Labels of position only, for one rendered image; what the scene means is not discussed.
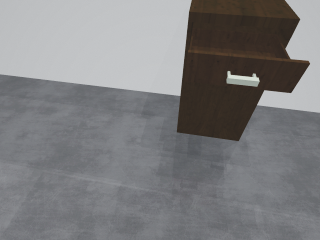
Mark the cabinet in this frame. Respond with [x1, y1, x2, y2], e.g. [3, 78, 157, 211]
[177, 0, 300, 141]

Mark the drawer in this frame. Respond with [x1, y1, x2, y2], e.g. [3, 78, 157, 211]
[184, 28, 310, 93]

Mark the handle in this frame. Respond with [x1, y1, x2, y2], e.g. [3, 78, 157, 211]
[226, 71, 260, 87]

